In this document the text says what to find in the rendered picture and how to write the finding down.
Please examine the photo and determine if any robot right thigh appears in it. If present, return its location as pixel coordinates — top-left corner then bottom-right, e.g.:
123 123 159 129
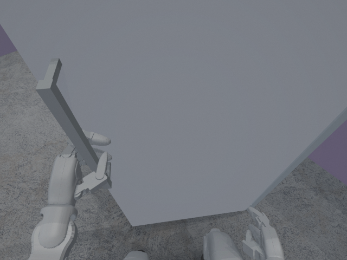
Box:
203 231 244 260

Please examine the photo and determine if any robot left forearm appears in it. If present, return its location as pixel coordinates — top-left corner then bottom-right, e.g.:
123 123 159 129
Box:
27 204 78 260

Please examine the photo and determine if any left robot hand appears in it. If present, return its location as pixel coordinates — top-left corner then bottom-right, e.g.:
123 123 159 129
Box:
48 129 112 206

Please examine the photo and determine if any handle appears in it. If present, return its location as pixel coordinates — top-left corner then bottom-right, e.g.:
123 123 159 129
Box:
36 58 112 189

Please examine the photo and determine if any fridge door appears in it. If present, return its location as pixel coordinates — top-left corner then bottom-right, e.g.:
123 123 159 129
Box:
0 0 347 226

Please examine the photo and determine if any right robot hand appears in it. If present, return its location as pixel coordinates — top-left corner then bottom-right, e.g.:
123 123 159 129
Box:
242 206 285 260

